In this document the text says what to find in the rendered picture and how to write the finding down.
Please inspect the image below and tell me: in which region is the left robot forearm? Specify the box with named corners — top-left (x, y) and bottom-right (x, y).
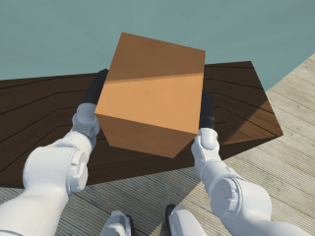
top-left (23, 102), bottom-right (100, 187)

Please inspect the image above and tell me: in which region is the robot left upper arm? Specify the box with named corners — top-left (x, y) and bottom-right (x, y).
top-left (0, 147), bottom-right (89, 236)

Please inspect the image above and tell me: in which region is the right robot shin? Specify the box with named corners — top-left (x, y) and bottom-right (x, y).
top-left (171, 205), bottom-right (186, 213)

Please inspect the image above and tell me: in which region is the carton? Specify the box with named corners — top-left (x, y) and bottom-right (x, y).
top-left (94, 31), bottom-right (206, 158)

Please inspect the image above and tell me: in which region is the pedestal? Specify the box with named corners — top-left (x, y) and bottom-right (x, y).
top-left (0, 61), bottom-right (284, 189)

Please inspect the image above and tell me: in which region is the right robot thigh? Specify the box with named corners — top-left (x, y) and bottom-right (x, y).
top-left (168, 209), bottom-right (208, 236)

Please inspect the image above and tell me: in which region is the right robot forearm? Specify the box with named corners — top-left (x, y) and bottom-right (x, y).
top-left (191, 128), bottom-right (273, 208)

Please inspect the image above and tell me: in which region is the robot right upper arm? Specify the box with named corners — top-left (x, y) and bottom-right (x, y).
top-left (210, 177), bottom-right (312, 236)

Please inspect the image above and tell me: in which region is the robot right hand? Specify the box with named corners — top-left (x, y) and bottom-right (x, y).
top-left (199, 90), bottom-right (216, 130)

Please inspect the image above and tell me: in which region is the robot left hand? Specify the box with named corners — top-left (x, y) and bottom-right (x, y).
top-left (84, 69), bottom-right (109, 105)

